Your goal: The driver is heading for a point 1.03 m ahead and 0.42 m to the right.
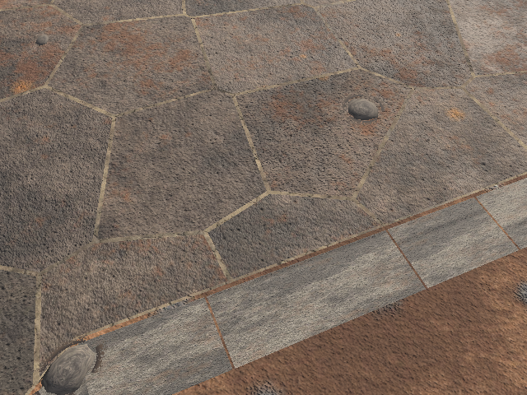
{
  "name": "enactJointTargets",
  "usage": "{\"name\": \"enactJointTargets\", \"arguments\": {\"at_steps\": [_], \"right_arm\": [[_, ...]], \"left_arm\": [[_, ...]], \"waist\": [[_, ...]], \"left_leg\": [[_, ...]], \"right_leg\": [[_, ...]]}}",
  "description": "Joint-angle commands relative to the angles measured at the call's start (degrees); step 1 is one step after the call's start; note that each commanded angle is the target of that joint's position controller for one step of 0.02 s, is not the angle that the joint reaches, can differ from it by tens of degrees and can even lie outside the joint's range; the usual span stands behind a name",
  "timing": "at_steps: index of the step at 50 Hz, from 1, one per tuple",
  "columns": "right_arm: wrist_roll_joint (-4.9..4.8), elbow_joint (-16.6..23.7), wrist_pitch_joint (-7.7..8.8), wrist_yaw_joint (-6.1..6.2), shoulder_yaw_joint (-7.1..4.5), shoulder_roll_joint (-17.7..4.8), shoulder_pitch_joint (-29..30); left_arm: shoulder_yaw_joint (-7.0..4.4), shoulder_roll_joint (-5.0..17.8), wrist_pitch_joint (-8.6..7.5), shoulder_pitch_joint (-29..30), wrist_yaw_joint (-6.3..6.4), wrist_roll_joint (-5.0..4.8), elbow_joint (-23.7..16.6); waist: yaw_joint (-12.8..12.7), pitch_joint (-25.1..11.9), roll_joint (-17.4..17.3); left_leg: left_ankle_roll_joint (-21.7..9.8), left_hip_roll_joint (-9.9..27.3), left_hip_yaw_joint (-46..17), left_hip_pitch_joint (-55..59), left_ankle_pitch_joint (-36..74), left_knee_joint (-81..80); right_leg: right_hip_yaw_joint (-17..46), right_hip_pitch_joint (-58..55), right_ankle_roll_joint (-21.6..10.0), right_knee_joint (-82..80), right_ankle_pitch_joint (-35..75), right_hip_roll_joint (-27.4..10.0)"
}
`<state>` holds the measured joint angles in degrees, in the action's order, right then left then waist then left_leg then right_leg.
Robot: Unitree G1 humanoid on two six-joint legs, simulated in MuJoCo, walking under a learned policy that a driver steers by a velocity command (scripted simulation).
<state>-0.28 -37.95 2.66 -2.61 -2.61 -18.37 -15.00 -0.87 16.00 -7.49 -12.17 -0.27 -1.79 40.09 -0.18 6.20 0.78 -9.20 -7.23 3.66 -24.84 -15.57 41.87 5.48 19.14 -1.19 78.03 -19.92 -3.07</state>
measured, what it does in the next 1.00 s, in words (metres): walks ahead, turning right: right foot, then left foot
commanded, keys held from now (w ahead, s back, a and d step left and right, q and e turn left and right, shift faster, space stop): w+e+shift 1.00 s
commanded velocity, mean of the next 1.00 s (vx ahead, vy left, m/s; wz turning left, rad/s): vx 1.00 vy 0.00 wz -0.66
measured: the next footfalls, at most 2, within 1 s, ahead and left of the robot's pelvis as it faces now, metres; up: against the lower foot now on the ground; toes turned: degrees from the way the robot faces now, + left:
right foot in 0.36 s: +0.56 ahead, -0.12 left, +0.00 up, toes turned -9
left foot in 0.78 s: +1.00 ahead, -0.05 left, +0.00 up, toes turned -41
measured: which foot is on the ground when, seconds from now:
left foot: down 0.00-0.34, up 0.36-0.76, down 0.78-1.00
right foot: up 0.00-0.34, down 0.36-0.78, up 0.80-1.00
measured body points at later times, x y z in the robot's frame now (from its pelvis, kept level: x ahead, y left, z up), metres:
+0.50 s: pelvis +0.47 -0.07 +0.01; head +0.49 -0.06 +0.46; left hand +0.59 +0.18 -0.11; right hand +0.58 -0.35 -0.06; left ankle +0.40 +0.10 -0.59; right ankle +0.52 -0.11 -0.71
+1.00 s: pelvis +0.92 -0.16 +0.03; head +0.92 -0.18 +0.48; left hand +1.24 -0.09 -0.04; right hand +0.73 -0.40 -0.08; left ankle +0.97 -0.03 -0.71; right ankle +0.87 -0.26 -0.60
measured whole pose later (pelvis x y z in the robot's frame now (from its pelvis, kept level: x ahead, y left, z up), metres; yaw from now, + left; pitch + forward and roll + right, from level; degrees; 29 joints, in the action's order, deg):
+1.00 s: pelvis +0.92 -0.16 +0.03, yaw -45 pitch +0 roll +4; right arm 0.0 -42.6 5.7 0.1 -5.0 -18.6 -21.9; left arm -3.7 20.6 -0.7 -10.5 -0.9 -2.5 35.6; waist 4.0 1.9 3.1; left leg 1.0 -1.6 4.7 -5.4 -16.8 22.7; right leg 0.7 39.5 -3.3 74.9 -16.5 -4.7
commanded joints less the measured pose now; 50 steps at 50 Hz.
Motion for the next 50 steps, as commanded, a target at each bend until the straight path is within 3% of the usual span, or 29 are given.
{"name": "enactJointTargets", "arguments": {"at_steps": [1, 4, 8, 12, 15, 17, 18, 19, 20, 21, 22, 23, 24, 26, 28, 30, 32, 36, 37, 38, 39, 40, 41, 42, 43, 44, 45, 47, 50], "right_arm": [[2.03, 4.1, 2.99, 0.41, -1.45, -5.9, 0.6], [0.89, 0.9, 4.3, 0.89, -0.69, -4.0, -1.7], [1.27, -0.9, 5.67, 2.44, -0.62, -4.1, -4.9], [0.96, -4.1, 5.12, 3.42, -0.83, -5.9, -8.6], [2.74, -4.4, 2.71, 5.06, -1.58, -9.0, -7.9], [4.04, -3.0, 0.97, 6.42, -2.53, -11.3, -2.6], [3.91, -0.7, 0.67, 6.34, -2.95, -12.6, 4.7], [4.65, 0.5, 2.25, 4.45, -0.06, -2.2, 5.1], [-0.89, 5.0, 4.74, 2.67, 2.05, 2.9, -2.6], [-1.9, 6.0, 7.01, 1.42, 1.93, -3.2, 1.9], [-2.26, 7.5, 7.86, 0.99, 1.44, -4.8, 6.0], [-0.94, 7.0, 7.87, 1.16, 1.64, -4.0, 6.3], [0.7, 6.4, 7.42, 1.7, 1.59, -3.6, 5.7], [1.38, 5.5, 6.09, 2.62, 1.04, -4.7, 4.2], [2.1, 7.4, 5.39, 3.31, 1.35, -4.2, 8.5], [2.53, 10.5, 5.47, 3.18, 2.45, -0.5, 16.1], [1.36, 12.0, 5.67, 2.94, 2.41, 0.7, 19.5], [-1.74, 12.6, 6.19, 3.29, -0.41, -4.5, 19.6], [-1.98, 11.8, 6.52, 3.42, -1.59, -6.3, 15.7], [-2.2, 10.4, 6.69, 3.54, -2.9, -8.0, 6.6], [-2.3, 8.0, 5.95, 4.11, -3.69, -9.7, -9.2], [0.5, 5.8, 5.53, 3.21, -4.21, -15.0, -12.8], [0.17, 5.9, 5.03, 2.56, -4.06, -11.2, -11.0], [-0.16, 6.7, 4.47, 3.08, -3.3, -6.7, -7.6], [0.43, 5.5, 3.86, 3.23, -2.94, -5.6, -6.2], [1.26, 4.1, 3.58, 3.15, -2.8, -5.3, -5.6], [1.85, 2.9, 3.76, 3.18, -2.39, -4.1, -4.2], [0.67, 0.7, 4.07, 2.52, -1.57, -0.6, -2.8], [-0.05, -1.4, 4.25, 2.41, -2.0, -2.2, -0.9]], "left_arm": [[-1.89, 8.7, 1.16, -5.1, 0.45, -0.31, -2.5], [-0.96, 5.4, 3.47, -0.8, 0.59, 0.34, -2.7], [-0.18, 3.4, 1.95, 8.9, -0.99, 0.14, -4.2], [-0.54, 3.3, 0.58, 13.2, -3.46, -0.76, -5.5], [-2.19, 6.4, 0.82, 9.9, -4.68, -1.05, -5.9], [-4.5, 11.0, 2.97, -7.7, -3.88, -1.77, -2.2], [-5.81, 13.7, 4.06, -25.0, -2.88, -1.55, 2.2], [-4.69, 13.0, 4.87, -30.2, -2.08, -1.04, 5.7], [-4.35, 12.2, 3.64, -22.7, -2.02, 1.58, 2.5], [-4.29, 9.0, 3.47, -19.7, -1.38, 1.97, -0.3], [-3.86, 7.7, 2.75, -16.4, -1.4, 2.47, -1.1], [-3.92, 7.9, 2.0, -12.1, -1.92, 2.21, -1.9], [-4.05, 8.5, 1.49, -8.5, -1.88, 1.96, -2.9], [-3.91, 7.8, 1.7, -5.4, -1.48, 1.2, -3.6], [-3.55, 6.7, 1.77, -6.4, -0.64, 0.07, -2.7], [-3.84, 7.3, 2.3, -7.3, 0.35, -0.45, -1.6], [-4.37, 8.3, 2.96, -10.1, 0.74, -0.73, -0.1], [-4.64, 7.2, 3.63, -11.7, 1.3, -1.46, 1.5], [-4.83, 7.5, 3.94, -10.9, 1.29, -1.0, 1.4], [-4.85, 7.9, 4.23, -9.1, 0.94, -0.11, 0.8], [-3.56, 4.8, 4.45, -6.4, 0.49, 2.2, -1.5], [-1.02, -3.3, 3.77, -18.2, -0.19, -0.35, -3.9], [-0.68, 1.2, 4.07, -16.5, 0.48, -2.84, -3.7], [-1.65, 5.7, 4.41, -9.1, 0.81, -1.87, -3.9], [-2.15, 7.1, 4.52, -4.0, 0.72, -0.35, -4.6], [-2.33, 6.6, 4.33, 0.5, 0.36, 0.9, -6.2], [-2.46, 5.5, 4.64, 0.7, -0.22, 0.37, -7.0], [-2.14, 3.2, 5.95, 0.5, -0.67, -1.19, -8.0], [-1.33, 1.9, 6.67, 2.7, -1.42, -0.49, -9.9]], "waist": [[-1.8, -6.0, -0.7], [-0.8, -0.6, -1.6], [4.3, 1.5, 0.6], [5.4, 2.2, -1.9], [1.4, -3.9, -6.9], [-8.9, -11.4, -10.2], [-18.1, -15.9, -7.3], [-15.8, -14.1, 13.4], [-6.0, -20.7, 24.7], [-9.0, -20.1, 9.7], [-5.6, -13.5, -0.5], [-1.6, -7.9, -8.6], [0.8, -5.7, -9.5], [3.2, -2.3, -6.5], [2.0, 0.3, -4.9], [-1.2, 1.6, -1.5], [-4.4, -1.3, 1.4], [-4.0, -3.9, 4.9], [-1.3, -6.7, 5.4], [4.5, -12.9, 5.7], [11.8, -23.9, 4.6], [4.2, -34.6, -24.2], [5.5, -30.4, -26.4], [7.8, -20.2, -17.1], [7.8, -13.5, -6.7], [7.2, -8.5, -2.3], [4.9, -6.1, -3.7], [2.8, -4.3, -6.2], [0.5, -0.8, -4.5]], "left_leg": [[-7.2, 17.8, -30.7, 12.1, -5.5, -27.9], [-4.1, 14.1, -16.1, 6.9, 6.9, -31.3], [3.0, 10.1, -1.7, 9.1, 18.2, -35.2], [7.2, 13.1, 2.2, 22.4, 31.9, -36.5], [10.2, 15.5, 4.4, 35.2, 69.9, -25.1], [10.8, 17.5, 4.3, 33.8, 90.7, -4.1], [10.6, 16.3, 3.8, 21.8, 84.9, 17.7], [10.8, 5.0, 1.8, -1.3, 5.5, 46.6], [12.7, -0.9, -9.3, -24.5, -20.3, 61.3], [7.6, 2.3, -14.1, -26.2, -11.2, 53.5], [5.1, 4.6, -14.2, -23.8, -6.4, 45.0], [4.9, 6.4, -13.8, -19.7, -4.0, 38.6], [5.8, 7.7, -14.5, -16.0, -2.9, 33.9], [8.4, 9.8, -13.6, -12.0, -1.7, 26.9], [11.1, 10.5, -10.7, -9.2, 0.7, 15.6], [12.9, 8.4, -7.6, -2.5, 11.6, 2.2], [14.0, 5.3, -6.2, 7.5, 22.0, -6.4], [13.8, 5.7, -11.0, 9.5, 20.2, -15.9], [12.6, 5.3, -10.5, 13.2, 17.0, -16.2], [10.9, 7.0, -10.1, 22.6, 13.7, -14.4], [8.0, 15.0, -15.9, 40.9, 3.4, -7.1], [-3.2, 31.4, -50.5, 60.5, -19.5, -17.9], [-3.1, 32.9, -61.6, 57.1, -38.5, -24.1], [-0.5, 29.4, -51.0, 49.0, -33.0, -24.9], [1.2, 26.6, -40.4, 40.8, -19.8, -24.9], [1.7, 24.3, -32.8, 33.7, -8.9, -25.3], [1.9, 23.0, -27.4, 28.6, -3.4, -26.2], [2.2, 21.5, -19.9, 24.6, 1.6, -28.1], [1.8, 22.0, -11.4, 20.0, 10.1, -31.1]], "right_leg": [[1.6, 15.5, -0.6, -2.4, 4.8, -6.8], [-0.6, 18.3, 0.6, -11.3, 12.9, -7.9], [-5.3, 15.9, 0.8, -32.2, 34.5, -3.2], [-8.7, 16.5, -1.5, -44.1, 39.8, 1.6], [-15.1, 12.7, -3.9, -44.5, 31.2, 8.2], [-15.2, -2.3, -6.4, -38.8, 21.4, 9.9], [-7.7, -20.6, -9.6, -40.3, 21.7, 5.9], [-2.6, -34.7, -12.4, -35.1, 17.6, 3.1], [34.0, -46.0, -25.5, -48.2, -11.2, -8.2], [45.1, -43.1, -23.2, -62.8, -25.1, -10.5], [43.9, -33.7, -20.0, -66.0, -22.8, -10.1], [41.0, -22.6, -19.3, -67.0, -17.5, -8.3], [37.0, -15.6, -19.6, -67.1, -11.4, -5.1], [28.2, -6.9, -19.3, -68.0, -0.4, -0.3], [21.4, 0.5, -18.2, -68.0, 7.8, 2.5], [16.2, 7.7, -15.4, -67.4, 10.5, 6.3], [16.5, 10.8, -12.4, -66.8, 8.0, 7.0], [21.9, -3.7, -9.3, -57.9, 8.8, 4.4], [21.9, -6.9, -8.0, -52.1, 16.9, 4.1], [19.5, -7.7, -5.8, -41.1, 25.5, 5.1], [16.0, 0.5, -4.1, -22.9, 22.4, 5.8], [9.4, 20.0, -1.8, -1.8, -13.8, 12.2], [5.9, 29.6, -1.9, 6.3, -8.9, 5.0], [3.4, 32.5, -1.9, 7.2, -3.4, 2.9], [1.4, 31.2, -1.8, 5.2, -0.2, 1.0], [0.9, 29.8, -2.0, 2.6, 1.5, -0.8], [1.5, 27.5, -2.2, 0.5, 2.8, -2.8], [0.9, 27.1, -2.6, -0.8, 2.1, -5.1], [0.2, 30.1, -1.7, -4.0, 7.0, -6.8]]}}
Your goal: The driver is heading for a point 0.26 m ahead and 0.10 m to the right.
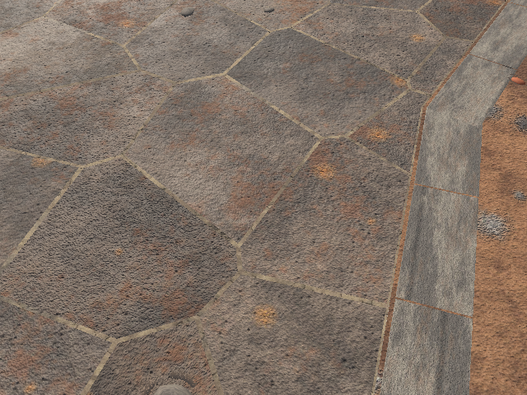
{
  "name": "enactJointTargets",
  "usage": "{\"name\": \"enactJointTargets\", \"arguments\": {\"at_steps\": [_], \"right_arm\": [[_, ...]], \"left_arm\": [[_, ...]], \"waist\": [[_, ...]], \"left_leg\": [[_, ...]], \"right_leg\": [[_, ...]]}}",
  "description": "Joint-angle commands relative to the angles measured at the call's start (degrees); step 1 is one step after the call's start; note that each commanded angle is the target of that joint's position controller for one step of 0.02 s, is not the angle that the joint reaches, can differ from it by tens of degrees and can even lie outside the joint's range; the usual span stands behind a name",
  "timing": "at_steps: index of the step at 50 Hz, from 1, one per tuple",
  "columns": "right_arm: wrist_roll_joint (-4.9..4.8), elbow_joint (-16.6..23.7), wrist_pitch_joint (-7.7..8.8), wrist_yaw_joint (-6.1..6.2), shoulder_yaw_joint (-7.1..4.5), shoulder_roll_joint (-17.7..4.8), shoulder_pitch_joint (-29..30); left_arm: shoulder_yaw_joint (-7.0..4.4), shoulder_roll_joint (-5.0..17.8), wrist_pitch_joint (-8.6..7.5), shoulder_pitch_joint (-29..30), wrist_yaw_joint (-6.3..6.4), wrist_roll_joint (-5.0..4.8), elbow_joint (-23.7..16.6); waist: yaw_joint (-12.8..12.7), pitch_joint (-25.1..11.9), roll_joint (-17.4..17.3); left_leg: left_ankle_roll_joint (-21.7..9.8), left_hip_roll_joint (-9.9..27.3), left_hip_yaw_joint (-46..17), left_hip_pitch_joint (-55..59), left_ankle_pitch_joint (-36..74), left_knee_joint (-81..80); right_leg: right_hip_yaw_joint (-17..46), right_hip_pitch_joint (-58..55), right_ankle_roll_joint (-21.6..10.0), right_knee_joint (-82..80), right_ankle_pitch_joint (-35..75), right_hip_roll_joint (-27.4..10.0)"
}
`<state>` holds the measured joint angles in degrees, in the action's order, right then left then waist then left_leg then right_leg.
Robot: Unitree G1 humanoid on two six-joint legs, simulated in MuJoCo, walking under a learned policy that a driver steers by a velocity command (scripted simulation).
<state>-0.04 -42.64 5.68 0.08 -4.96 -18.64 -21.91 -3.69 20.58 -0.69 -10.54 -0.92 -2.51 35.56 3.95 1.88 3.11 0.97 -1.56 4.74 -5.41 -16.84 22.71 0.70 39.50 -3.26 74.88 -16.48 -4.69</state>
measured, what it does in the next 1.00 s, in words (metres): walks ahead, turning right: right foot, then left foot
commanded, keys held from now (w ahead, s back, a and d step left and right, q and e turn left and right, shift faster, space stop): w+e+shift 0.06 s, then shift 0.94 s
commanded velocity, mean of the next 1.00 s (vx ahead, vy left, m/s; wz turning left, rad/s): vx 0.29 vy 0.00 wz -0.29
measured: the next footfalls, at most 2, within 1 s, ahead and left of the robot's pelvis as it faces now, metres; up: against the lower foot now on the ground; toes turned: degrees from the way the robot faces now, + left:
right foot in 0.22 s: +0.41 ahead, -0.11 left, +0.00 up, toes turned -12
left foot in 0.62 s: +0.53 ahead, +0.12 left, +0.00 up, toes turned -15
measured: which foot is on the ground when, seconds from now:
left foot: down 0.00-0.20, up 0.22-0.60, down 0.62-1.00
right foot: up 0.00-0.20, down 0.22-1.00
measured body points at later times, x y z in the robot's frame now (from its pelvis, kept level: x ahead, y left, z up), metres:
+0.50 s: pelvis +0.33 -0.02 +0.00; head +0.37 -0.03 +0.45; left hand +0.51 +0.21 -0.11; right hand +0.42 -0.32 -0.10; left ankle +0.45 +0.14 -0.68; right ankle +0.37 -0.10 -0.73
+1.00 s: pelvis +0.44 +0.02 +0.00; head +0.45 +0.02 +0.45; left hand +0.58 +0.26 -0.14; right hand +0.51 -0.25 -0.12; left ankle +0.49 +0.13 -0.73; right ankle +0.37 -0.10 -0.73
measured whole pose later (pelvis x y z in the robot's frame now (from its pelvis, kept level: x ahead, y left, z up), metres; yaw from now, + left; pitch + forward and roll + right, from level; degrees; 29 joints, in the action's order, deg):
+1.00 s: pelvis +0.44 +0.02 +0.00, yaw -15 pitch +0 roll +0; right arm 0.6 -46.8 1.3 0.4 -0.3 -12.9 -7.9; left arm -1.7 13.7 1.5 -11.2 1.7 0.4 54.4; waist -0.7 1.4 -0.5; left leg -0.7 -0.3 0.0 -16.8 -14.2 31.2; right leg 2.8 11.0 1.2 30.1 -19.0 0.1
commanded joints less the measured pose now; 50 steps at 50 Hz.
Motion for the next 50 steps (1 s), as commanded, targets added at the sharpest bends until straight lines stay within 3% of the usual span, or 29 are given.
{"name": "enactJointTargets", "arguments": {"at_steps": [1, 3, 4, 6, 7, 8, 9, 10, 11, 12, 13, 14, 15, 16, 18, 20, 23, 25, 28, 30, 31, 32, 33, 34, 35, 37, 39, 44, 50], "right_arm": [[0.07, 3.1, 1.33, -0.13, 0.18, -2.9, 7.3], [0.55, 2.5, 1.52, 0.25, -0.17, -5.0, 7.3], [0.47, 1.7, 1.51, 0.37, -0.08, -5.3, 6.1], [0.24, -0.1, 1.13, 0.73, -0.16, -7.6, 2.4], [0.14, -1.0, 1.06, 0.99, -0.42, -9.6, 0.2], [-0.32, -1.6, 0.79, 1.41, -0.75, -11.6, -0.9], [-0.83, -1.7, 0.33, 1.75, -1.02, -13.3, -0.8], [-1.02, -1.4, -0.06, 1.71, -0.89, -13.5, 0.6], [-1.63, -0.6, 0.08, 1.54, -0.38, -12.3, 3.1], [1.94, 1.0, 0.43, 0.79, 1.83, -3.0, -3.1], [-0.37, 0.2, 1.32, -0.45, 3.46, -4.5, -11.1], [-1.12, 0.3, 1.02, -0.41, 1.93, -10.6, -2.5], [-1.97, 2.7, 0.64, 0.13, 2.24, -8.4, 1.4], [-1.24, 2.4, 0.06, 1.06, 2.49, -7.1, 3.5], [-0.81, 1.8, -2.14, 1.74, 2.13, -6.9, 1.6], [-0.3, 1.5, -3.42, 2.26, 2.48, -4.2, 0.1], [0.56, 1.7, -3.79, 2.36, 3.31, -1.1, 2.1], [0.44, 1.7, -3.95, 2.02, 3.4, -1.1, 5.4], [0.1, 2.4, -4.28, 1.61, 3.05, -2.6, 9.8], [0.73, 2.3, -4.01, 1.28, 2.7, -2.8, 9.9], [1.44, 2.1, -3.83, 1.15, 2.53, -3.1, 9.7], [2.04, 3.0, -3.61, 1.27, 2.23, -5.5, 10.4], [2.33, 4.1, -3.96, 1.55, 1.83, -8.1, 13.5], [2.19, 3.6, -4.24, 1.31, 2.58, -4.2, 14.6], [1.85, 3.6, -4.28, 0.77, 3.11, -2.0, 16.2], [1.52, 3.5, -4.11, 0.13, 3.29, -2.0, 16.3], [1.33, 2.4, -3.5, 0.08, 3.13, -2.5, 14.8], [0.71, 0.4, -3.25, 0.62, 3.19, -1.4, 13.5], [0.5, -1.9, -3.88, 0.46, 2.88, -0.9, 14.7]], "left_arm": [[1.57, -2.4, -0.35, 1.9, -1.02, 0.36, -5.7], [1.48, -1.1, -0.84, 5.3, -1.63, 0.56, -6.2], [1.71, -1.6, -1.31, 8.6, -2.05, 1.11, -6.9], [2.1, -3.0, -2.72, 13.0, -3.37, 1.84, -8.0], [1.55, -1.9, -3.37, 13.0, -3.96, 1.91, -8.1], [0.78, -0.3, -3.65, 11.0, -4.27, 1.95, -7.7], [-0.4, 1.9, -3.58, 5.5, -4.24, 2.0, -6.6], [-2.0, 4.8, -3.02, -4.2, -3.6, 1.87, -4.1], [-3.0, 6.5, -2.2, -12.2, -2.31, 2.35, -1.8], [-2.59, 10.6, -1.8, -11.6, -0.85, 3.46, -0.4], [-1.55, 9.4, -2.66, -10.5, -0.82, 5.63, -3.8], [-1.94, 7.6, -2.32, -9.9, -1.1, 4.73, -3.6], [-1.53, 6.8, -2.64, -5.6, -1.35, 3.01, -2.5], [-0.96, 4.7, -2.97, -2.1, -1.21, 1.9, -2.2], [-0.51, 3.3, -3.35, 1.1, -0.99, 3.47, -1.8], [-0.15, 2.0, -3.78, 2.6, -1.07, 3.6, -0.1], [-0.29, 2.1, -3.17, 4.1, -0.24, 3.62, 2.0], [-0.25, 1.8, -2.37, 3.3, 0.13, 3.68, 3.3], [0.09, 1.3, -1.64, 2.2, 0.05, 3.75, 5.5], [0.66, 0.2, -1.35, 2.8, -0.1, 3.23, 6.6], [1.28, -1.4, -1.42, 1.8, -0.09, 3.01, 7.3], [1.95, -3.4, -1.6, -1.3, 0.03, 3.77, 8.1], [1.82, -3.7, -1.71, -8.6, 0.16, 4.02, 9.6], [1.97, -3.4, -1.12, -8.0, 0.8, 3.72, 10.0], [1.65, -1.9, -0.23, -4.9, 1.23, 3.62, 9.7], [1.14, -0.5, 1.72, -1.8, 1.82, 3.69, 10.4], [1.17, -0.7, 2.19, -1.7, 1.97, 3.68, 11.0], [0.95, -1.0, 1.22, -1.3, 2.38, 3.0, 14.1], [0.75, -1.3, 1.85, -1.4, 3.0, 2.84, 17.8]], "waist": [[-4.2, 4.7, -6.5], [-3.3, 6.5, -4.7], [-2.2, 8.4, -2.4], [-1.1, 8.8, -0.8], [-1.4, 6.4, -2.7], [-3.1, 3.5, -6.0], [-6.7, -0.4, -8.7], [-12.2, -5.7, -9.6], [-17.4, -7.9, -7.6], [-9.2, -12.7, 11.9], [-8.0, -34.2, 10.0], [-12.6, -34.0, -1.6], [-9.0, -22.7, -3.4], [-6.7, -14.3, -7.7], [-2.7, -9.0, -6.4], [-0.8, -8.6, -3.6], [-0.7, -10.1, -1.4], [-2.3, -10.7, -0.4], [-3.9, -8.6, 1.3], [-2.7, -7.7, 1.4], [-2.4, -7.2, 0.9], [-3.9, -6.8, -3.4], [-8.6, -6.9, -12.6], [-8.0, -8.4, -15.2], [-7.3, -6.5, -13.1], [-5.6, -3.0, -9.7], [-5.2, -3.1, -8.4], [-4.1, -6.3, -5.1], [-4.3, -5.3, -3.8]], "left_leg": [[-8.1, 15.6, -9.0, -1.3, 13.5, -13.4], [-7.0, 13.8, -2.4, -2.2, 16.6, -15.6], [-6.1, 12.6, 0.2, -3.0, 21.9, -15.6], [-4.5, 11.9, 3.5, -3.8, 38.8, -14.1], [-3.8, 12.1, 3.8, -1.4, 51.6, -11.4], [-3.4, 12.7, 4.1, 1.8, 62.9, -7.0], [-3.3, 13.6, 4.1, 3.5, 71.2, 1.0], [-3.1, 14.0, 3.8, 2.3, 73.3, 11.9], [-1.6, 11.3, 4.9, -4.5, 62.4, 26.2], [0.7, 2.0, 4.0, -22.3, -16.4, 52.3], [0.9, -0.4, -11.3, -30.4, -24.1, 68.6], [0.7, 2.1, -13.1, -26.9, -17.2, 65.9], [0.8, 4.2, -11.5, -30.6, -13.7, 60.1], [1.7, 6.1, -9.9, -31.1, -11.3, 56.2], [2.6, 7.7, -9.9, -23.7, -8.9, 52.2], [3.6, 8.4, -9.3, -18.7, -8.6, 45.0], [4.3, 7.7, -7.6, -15.1, -0.1, 32.1], [4.3, 6.9, -7.3, -13.6, 8.0, 25.6], [3.6, 6.3, -8.0, -11.9, 10.7, 18.3], [1.8, 4.9, -6.9, -7.7, 13.1, 10.0], [0.6, 4.8, -6.9, -4.7, 16.4, 5.4], [-1.2, 10.1, -12.4, -2.4, 29.8, 2.4], [-6.2, 15.7, -17.3, -1.9, 31.9, 2.3], [-8.8, 16.3, -19.0, -7.1, 19.0, -0.4], [-6.8, 12.7, -17.3, -10.9, 8.4, -1.3], [-3.4, 8.4, -13.0, -13.1, 1.7, -0.9], [-2.4, 7.3, -11.6, -11.8, 4.6, 0.4], [-3.5, 6.4, -9.8, -5.5, 19.0, 4.4], [-4.4, 5.5, -9.0, -5.3, 20.8, 4.3]], "right_leg": [[4.5, 9.2, 0.9, -4.0, 7.2, -5.0], [1.7, 7.4, 1.1, -11.8, 15.1, -3.9], [-0.1, 5.1, 0.6, -18.3, 18.4, -2.7], [-5.5, -4.7, -0.8, -30.7, 22.5, 2.1], [-7.9, -9.9, -1.4, -33.5, 23.0, 5.6], [-9.1, -14.1, -2.2, -35.2, 21.3, 8.6], [-8.8, -20.6, -3.7, -36.3, 18.9, 10.6], [-6.3, -31.5, -5.8, -38.1, 20.7, 10.8], [-1.7, -43.5, -7.9, -45.6, 29.4, 8.1], [13.3, -61.9, -11.6, -36.1, 65.6, -5.6], [38.9, -73.6, -25.3, -38.9, 64.7, -21.0], [34.7, -65.0, -21.9, -44.9, 57.6, -16.0], [28.7, -56.1, -19.8, -47.5, 49.7, -13.4], [24.9, -45.1, -17.3, -50.1, 45.2, -11.1], [19.5, -29.0, -16.2, -54.7, 44.3, -9.2], [13.5, -20.9, -15.8, -56.7, 46.3, -7.7], [6.1, -18.5, -13.6, -56.3, 48.0, -4.1], [4.6, -19.4, -12.2, -56.4, 40.9, -3.1], [6.4, -19.9, -10.9, -56.0, 27.1, -3.9], [7.1, -19.3, -8.5, -52.4, 18.4, -3.1], [7.0, -18.7, -5.8, -50.0, 13.1, -1.1], [5.7, -17.8, -2.0, -46.1, 5.5, 2.4], [2.5, -16.1, 1.1, -42.6, -6.8, 7.2], [1.2, -21.1, 2.6, -42.9, -5.7, 5.9], [1.3, -24.2, 3.1, -44.9, -1.9, 5.2], [2.5, -24.0, 2.5, -46.8, 0.5, 4.9], [3.4, -25.0, 2.1, -47.7, 2.8, 4.2], [3.8, -25.9, 2.7, -47.7, 9.6, 3.4], [3.5, -27.6, 3.2, -48.2, 11.2, 3.3]]}}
